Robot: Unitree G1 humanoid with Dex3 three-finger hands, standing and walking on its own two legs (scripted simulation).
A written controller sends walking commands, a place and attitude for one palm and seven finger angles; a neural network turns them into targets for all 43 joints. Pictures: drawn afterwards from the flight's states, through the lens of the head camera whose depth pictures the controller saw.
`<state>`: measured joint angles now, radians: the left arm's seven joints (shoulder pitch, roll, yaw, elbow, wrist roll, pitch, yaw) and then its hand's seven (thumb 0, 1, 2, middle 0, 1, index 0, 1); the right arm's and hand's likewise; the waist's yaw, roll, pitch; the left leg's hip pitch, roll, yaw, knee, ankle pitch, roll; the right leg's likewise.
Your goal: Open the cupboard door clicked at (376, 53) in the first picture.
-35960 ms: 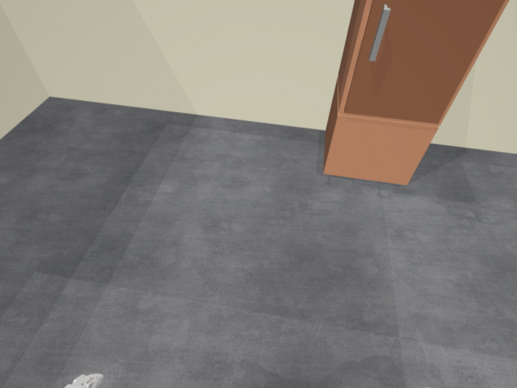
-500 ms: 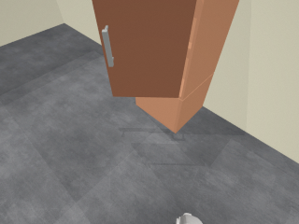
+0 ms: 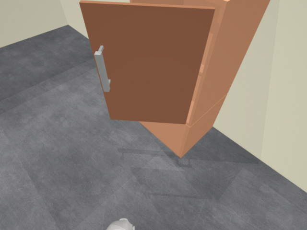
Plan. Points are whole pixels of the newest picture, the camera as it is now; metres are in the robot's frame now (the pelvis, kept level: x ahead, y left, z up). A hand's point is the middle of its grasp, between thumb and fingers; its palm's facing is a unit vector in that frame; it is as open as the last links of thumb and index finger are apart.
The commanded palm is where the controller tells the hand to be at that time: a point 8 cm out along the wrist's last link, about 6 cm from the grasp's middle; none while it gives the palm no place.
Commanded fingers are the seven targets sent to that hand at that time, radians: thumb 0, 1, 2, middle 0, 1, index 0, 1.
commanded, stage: come to a stop and stand still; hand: left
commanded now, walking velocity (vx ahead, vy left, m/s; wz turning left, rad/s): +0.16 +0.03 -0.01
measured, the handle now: (104, 69) +0.66 +0.25 +0.01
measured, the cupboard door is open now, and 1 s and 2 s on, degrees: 42 42 42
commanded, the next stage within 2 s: look again from close up in 1.00 s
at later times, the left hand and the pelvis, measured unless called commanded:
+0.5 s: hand out of the picture +0.13 +0.19 -0.17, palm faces +0.02 -0.97 -0.26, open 7.3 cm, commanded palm none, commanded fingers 0.00 0.90 0.90 -0.20 -0.30 -0.20 -0.30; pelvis +0.05 -0.01 -0.01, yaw -2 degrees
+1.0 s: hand out of the picture +0.06 +0.13 -0.18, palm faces +0.04 -0.98 -0.19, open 7.2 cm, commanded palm none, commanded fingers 0.00 0.90 0.90 -0.20 -0.30 -0.20 -0.30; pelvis +0.04 -0.05 +0.00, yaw -1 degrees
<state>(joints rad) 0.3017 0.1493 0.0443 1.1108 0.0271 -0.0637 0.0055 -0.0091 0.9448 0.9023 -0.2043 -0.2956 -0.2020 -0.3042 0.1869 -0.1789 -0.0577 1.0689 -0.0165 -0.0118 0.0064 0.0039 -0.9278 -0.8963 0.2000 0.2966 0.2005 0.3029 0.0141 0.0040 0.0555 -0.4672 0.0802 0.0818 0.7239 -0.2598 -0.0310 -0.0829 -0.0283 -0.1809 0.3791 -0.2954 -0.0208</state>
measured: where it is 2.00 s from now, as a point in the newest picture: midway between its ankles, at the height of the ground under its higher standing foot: outside the picture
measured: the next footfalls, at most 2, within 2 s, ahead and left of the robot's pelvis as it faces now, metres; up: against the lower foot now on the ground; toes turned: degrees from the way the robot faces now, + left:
left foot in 0.08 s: +0.15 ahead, +0.12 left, +0.00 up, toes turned +7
right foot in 0.54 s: +0.08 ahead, -0.14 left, +0.00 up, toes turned -5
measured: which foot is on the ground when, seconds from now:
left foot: up 0.00-0.06, down 0.08-0.54, up 0.56-0.78, down 0.80-1.00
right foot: down 0.00-0.08, up 0.10-0.52, down 0.54-1.00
